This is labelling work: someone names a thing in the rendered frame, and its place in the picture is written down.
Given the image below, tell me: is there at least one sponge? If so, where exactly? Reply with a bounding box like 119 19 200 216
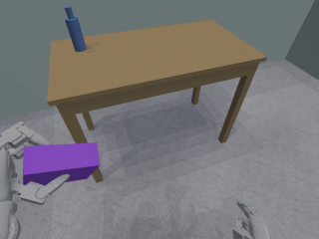
23 142 101 186

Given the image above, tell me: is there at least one left robot hand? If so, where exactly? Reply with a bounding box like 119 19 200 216
0 121 70 205

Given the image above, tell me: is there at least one table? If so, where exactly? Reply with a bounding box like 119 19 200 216
47 19 267 183

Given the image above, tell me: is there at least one robot left forearm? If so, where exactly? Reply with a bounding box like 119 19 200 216
0 200 21 239

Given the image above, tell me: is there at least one right robot hand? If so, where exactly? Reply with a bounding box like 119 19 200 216
232 199 271 239

